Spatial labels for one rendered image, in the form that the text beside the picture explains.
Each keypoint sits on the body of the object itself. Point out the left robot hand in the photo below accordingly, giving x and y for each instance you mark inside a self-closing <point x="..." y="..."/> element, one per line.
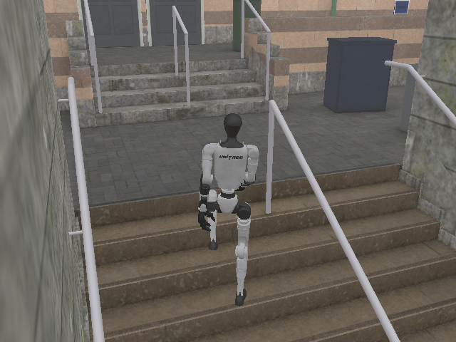
<point x="202" y="220"/>

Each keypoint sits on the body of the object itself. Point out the right robot upper arm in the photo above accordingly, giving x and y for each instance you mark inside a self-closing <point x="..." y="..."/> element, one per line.
<point x="253" y="153"/>

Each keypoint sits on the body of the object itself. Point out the left robot forearm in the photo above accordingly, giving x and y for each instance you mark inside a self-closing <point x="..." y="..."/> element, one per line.
<point x="203" y="196"/>

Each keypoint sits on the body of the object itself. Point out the left robot upper arm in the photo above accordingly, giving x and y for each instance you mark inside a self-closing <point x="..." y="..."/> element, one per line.
<point x="207" y="152"/>

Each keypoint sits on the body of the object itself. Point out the robot left foot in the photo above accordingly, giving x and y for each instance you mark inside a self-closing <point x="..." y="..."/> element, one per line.
<point x="213" y="245"/>

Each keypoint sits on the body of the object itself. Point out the right robot forearm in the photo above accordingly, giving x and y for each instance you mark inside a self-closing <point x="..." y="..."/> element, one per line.
<point x="245" y="184"/>

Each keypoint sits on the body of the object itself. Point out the humanoid robot torso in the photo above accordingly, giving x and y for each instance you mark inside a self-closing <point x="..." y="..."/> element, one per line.
<point x="229" y="170"/>

